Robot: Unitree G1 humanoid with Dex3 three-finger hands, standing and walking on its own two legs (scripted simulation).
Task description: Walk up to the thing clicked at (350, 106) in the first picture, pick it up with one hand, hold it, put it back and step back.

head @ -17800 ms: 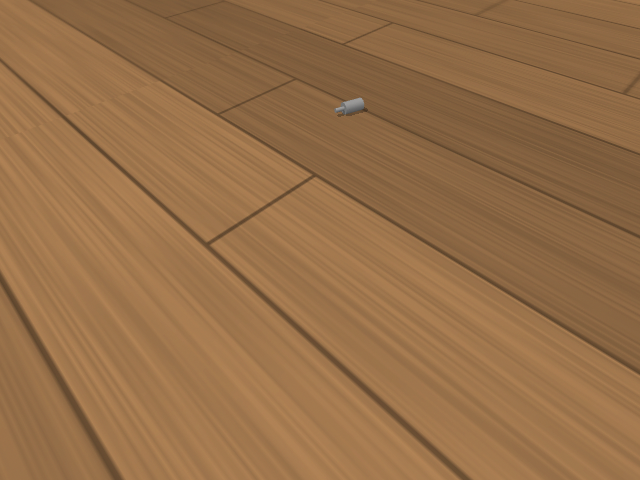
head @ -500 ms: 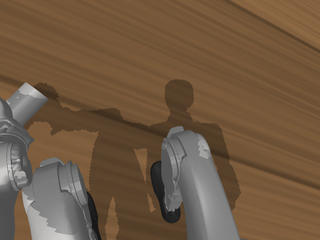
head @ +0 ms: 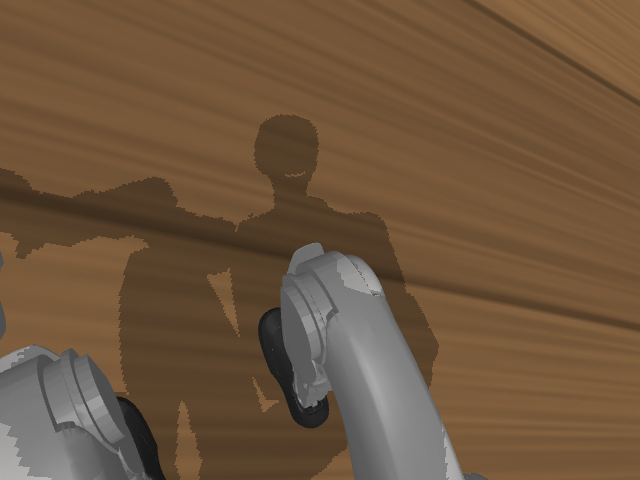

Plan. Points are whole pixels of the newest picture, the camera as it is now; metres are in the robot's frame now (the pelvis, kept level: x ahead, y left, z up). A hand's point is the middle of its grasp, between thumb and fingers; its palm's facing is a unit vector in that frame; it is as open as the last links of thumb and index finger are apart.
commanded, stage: rest palm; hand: left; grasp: from above
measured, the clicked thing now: out of the picture +0.44 +0.32 -0.28
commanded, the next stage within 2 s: close in 0.84 s
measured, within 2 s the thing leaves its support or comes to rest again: neither
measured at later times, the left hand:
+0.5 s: hand out of the picture +0.44 +0.28 -0.25, palm faces -0.30 -0.33 -0.90, open 13.9 cm
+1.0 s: hand out of the picture +0.45 +0.30 -0.27, palm faces -0.30 -0.34 -0.89, open 13.8 cm
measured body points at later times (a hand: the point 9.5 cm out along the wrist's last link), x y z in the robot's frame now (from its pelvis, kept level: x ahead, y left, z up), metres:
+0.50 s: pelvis +0.00 +0.00 +0.00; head +0.29 +0.10 +0.33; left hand +0.46 +0.29 -0.20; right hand -0.01 -0.23 -0.05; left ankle +0.06 +0.13 -0.28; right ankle +0.12 -0.12 -0.28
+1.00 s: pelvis -0.01 +0.01 +0.00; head +0.30 +0.11 +0.31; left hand +0.46 +0.31 -0.22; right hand -0.01 -0.23 -0.04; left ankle +0.06 +0.13 -0.28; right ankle +0.12 -0.12 -0.28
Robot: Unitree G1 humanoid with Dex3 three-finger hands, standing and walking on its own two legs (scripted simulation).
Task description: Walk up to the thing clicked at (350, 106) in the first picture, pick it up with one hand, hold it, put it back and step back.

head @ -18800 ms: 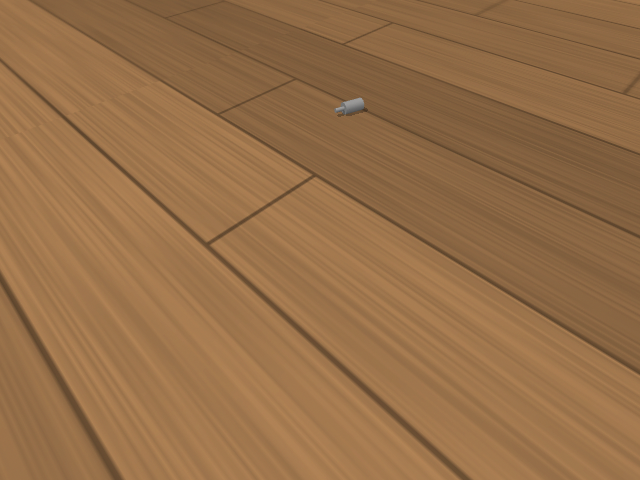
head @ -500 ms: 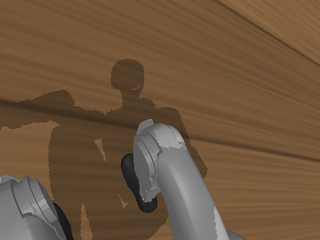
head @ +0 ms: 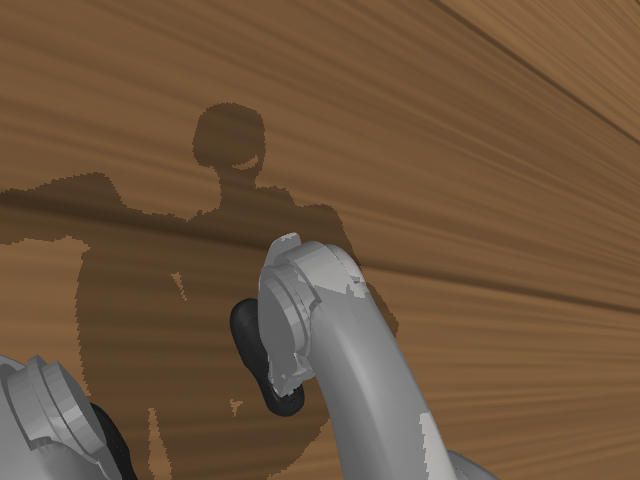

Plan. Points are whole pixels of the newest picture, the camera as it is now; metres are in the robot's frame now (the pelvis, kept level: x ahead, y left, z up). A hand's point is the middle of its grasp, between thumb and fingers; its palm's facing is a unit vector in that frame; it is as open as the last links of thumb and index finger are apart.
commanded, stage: close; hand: left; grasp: from above
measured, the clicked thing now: out of the picture +0.44 +0.34 -0.28
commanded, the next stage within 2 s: settle in 1.58 s
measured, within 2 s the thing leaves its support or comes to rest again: leaves its support in 2.00 s
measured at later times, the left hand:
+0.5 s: hand out of the picture +0.46 +0.30 -0.27, palm faces -0.25 -0.36 -0.90, open 13.0 cm
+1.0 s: hand out of the picture +0.46 +0.31 -0.27, palm faces -0.27 -0.35 -0.90, open 10.8 cm
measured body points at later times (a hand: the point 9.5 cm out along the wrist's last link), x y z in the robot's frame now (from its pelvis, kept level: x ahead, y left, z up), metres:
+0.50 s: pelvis +0.00 +0.00 +0.01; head +0.31 +0.11 +0.31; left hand +0.47 +0.31 -0.22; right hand -0.01 -0.24 -0.02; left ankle +0.06 +0.12 -0.28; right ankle +0.13 -0.13 -0.28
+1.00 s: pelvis +0.00 +0.00 +0.01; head +0.31 +0.11 +0.31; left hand +0.47 +0.32 -0.22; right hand -0.01 -0.24 -0.02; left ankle +0.06 +0.12 -0.28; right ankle +0.13 -0.13 -0.28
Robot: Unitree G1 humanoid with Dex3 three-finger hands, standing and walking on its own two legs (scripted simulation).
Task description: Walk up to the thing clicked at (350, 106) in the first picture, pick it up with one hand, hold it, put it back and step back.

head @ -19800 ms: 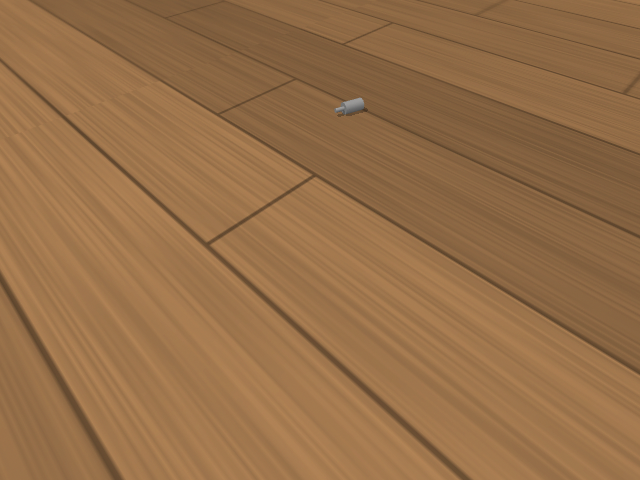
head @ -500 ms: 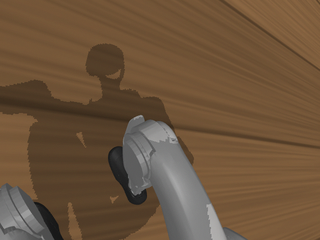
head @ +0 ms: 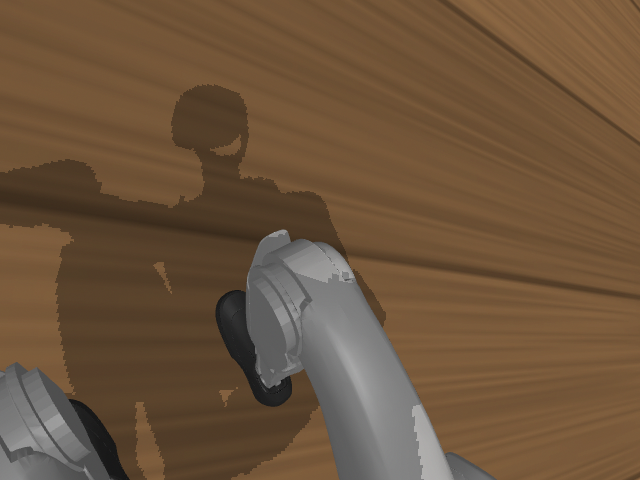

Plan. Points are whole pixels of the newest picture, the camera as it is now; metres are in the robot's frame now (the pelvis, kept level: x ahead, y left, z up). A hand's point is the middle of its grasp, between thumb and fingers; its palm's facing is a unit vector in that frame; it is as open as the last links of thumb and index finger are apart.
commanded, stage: close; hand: left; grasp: from above
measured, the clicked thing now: out of the picture +0.44 +0.35 -0.29
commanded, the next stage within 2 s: settle in 0.58 s
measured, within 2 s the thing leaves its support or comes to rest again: leaves its support in 1.00 s
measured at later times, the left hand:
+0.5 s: hand out of the picture +0.46 +0.32 -0.28, palm faces -0.25 -0.37 -0.90, open 10.1 cm
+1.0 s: hand out of the picture +0.46 +0.32 -0.27, palm faces -0.25 -0.39 -0.88, open 10.1 cm
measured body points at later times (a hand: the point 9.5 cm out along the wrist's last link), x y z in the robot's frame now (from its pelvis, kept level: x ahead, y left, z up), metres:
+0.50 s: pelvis +0.00 +0.00 +0.00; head +0.31 +0.12 +0.30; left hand +0.47 +0.33 -0.23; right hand +0.00 -0.24 -0.03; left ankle +0.06 +0.13 -0.29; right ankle +0.14 -0.13 -0.29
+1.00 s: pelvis +0.00 +0.00 +0.01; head +0.31 +0.12 +0.31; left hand +0.47 +0.33 -0.22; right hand +0.01 -0.24 -0.03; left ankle +0.06 +0.13 -0.29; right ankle +0.14 -0.13 -0.29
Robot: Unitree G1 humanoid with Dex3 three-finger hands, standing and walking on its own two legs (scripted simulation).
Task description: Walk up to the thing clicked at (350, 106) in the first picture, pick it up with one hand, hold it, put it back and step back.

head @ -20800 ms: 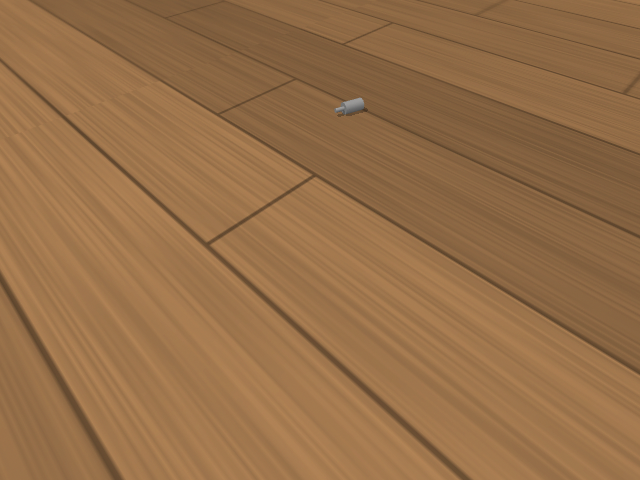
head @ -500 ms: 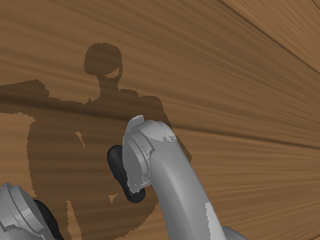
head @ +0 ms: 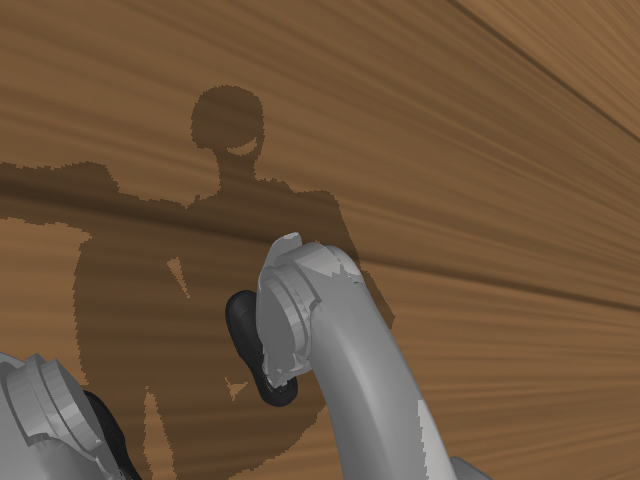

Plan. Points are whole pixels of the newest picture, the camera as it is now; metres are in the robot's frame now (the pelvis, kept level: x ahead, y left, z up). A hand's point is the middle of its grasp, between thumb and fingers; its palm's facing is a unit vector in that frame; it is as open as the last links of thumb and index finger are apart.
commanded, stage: settle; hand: left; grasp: from above
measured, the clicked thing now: out of the picture +0.44 +0.35 -0.29
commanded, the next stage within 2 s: lift in 0.50 s
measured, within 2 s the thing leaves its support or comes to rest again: neither
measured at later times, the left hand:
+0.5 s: hand out of the picture +0.44 +0.33 -0.19, palm faces -0.27 -0.36 -0.89, open 10.1 cm
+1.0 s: hand out of the picture +0.43 +0.34 -0.08, palm faces -0.24 -0.34 -0.91, open 10.1 cm
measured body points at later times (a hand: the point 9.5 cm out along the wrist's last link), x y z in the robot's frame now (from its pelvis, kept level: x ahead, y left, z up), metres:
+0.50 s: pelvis +0.00 -0.01 +0.00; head +0.26 +0.09 +0.36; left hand +0.45 +0.34 -0.14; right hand +0.03 -0.26 -0.07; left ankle +0.06 +0.13 -0.30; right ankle +0.13 -0.12 -0.30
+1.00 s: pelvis +0.01 -0.01 +0.04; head +0.23 +0.04 +0.43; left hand +0.44 +0.35 -0.03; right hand +0.07 -0.27 -0.08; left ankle +0.06 +0.13 -0.30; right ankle +0.13 -0.13 -0.30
